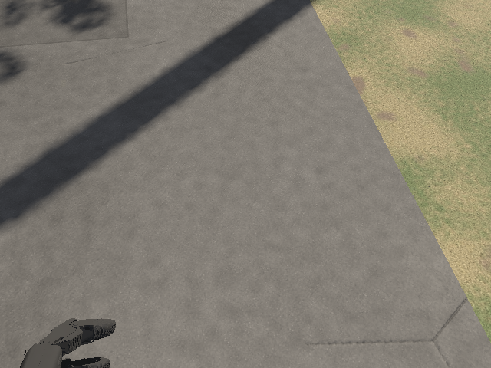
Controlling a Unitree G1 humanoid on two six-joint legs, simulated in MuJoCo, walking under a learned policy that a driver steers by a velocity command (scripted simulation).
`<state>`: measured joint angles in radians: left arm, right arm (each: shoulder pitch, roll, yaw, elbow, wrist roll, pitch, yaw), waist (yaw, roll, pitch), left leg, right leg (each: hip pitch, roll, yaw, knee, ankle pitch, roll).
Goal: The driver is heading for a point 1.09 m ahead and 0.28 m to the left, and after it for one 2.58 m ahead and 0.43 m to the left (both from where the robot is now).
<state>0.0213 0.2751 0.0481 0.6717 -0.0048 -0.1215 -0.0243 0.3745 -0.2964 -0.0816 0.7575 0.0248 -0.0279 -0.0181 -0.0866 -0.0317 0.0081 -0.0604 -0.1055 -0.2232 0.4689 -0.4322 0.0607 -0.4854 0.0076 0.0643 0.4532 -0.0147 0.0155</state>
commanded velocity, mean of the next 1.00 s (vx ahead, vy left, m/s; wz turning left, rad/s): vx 0.50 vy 0.00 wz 0.51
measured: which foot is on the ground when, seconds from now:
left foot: down 0.00-0.02, up 0.04-0.52, down 0.54-1.00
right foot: up 0.00-0.00, down 0.02-0.54, up 0.56-1.00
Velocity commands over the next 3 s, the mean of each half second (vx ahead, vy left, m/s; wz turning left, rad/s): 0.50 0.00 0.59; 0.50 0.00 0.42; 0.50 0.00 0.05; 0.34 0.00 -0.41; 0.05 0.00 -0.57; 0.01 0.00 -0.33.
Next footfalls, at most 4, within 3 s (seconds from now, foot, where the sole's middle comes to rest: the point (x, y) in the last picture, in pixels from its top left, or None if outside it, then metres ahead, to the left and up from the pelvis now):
0.02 right None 0.18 -0.13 -0.76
0.54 left None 0.41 0.18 -0.76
1.02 right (186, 272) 0.76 0.12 -0.76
1.54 left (68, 242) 0.89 0.48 -0.76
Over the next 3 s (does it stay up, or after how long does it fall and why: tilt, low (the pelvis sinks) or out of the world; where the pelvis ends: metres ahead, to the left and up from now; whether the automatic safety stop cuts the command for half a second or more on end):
stays up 1.05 0.40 0.01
